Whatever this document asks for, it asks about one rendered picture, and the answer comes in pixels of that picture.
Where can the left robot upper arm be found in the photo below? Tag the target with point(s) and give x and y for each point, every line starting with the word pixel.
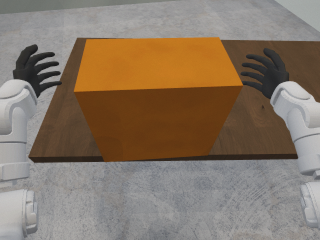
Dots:
pixel 19 214

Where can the carton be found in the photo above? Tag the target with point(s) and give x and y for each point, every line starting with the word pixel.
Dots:
pixel 156 98

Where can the table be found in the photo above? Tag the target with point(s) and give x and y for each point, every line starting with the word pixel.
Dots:
pixel 252 130

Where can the robot right forearm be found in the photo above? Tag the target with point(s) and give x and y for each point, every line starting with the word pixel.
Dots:
pixel 301 114

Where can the robot left forearm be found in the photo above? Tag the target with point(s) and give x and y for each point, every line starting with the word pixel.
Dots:
pixel 18 103

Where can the right robot upper arm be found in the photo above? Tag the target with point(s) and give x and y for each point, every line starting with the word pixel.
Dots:
pixel 310 203

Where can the robot right hand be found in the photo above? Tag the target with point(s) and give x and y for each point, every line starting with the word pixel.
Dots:
pixel 274 74

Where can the robot left hand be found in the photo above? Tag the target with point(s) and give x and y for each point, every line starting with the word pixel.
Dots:
pixel 27 70

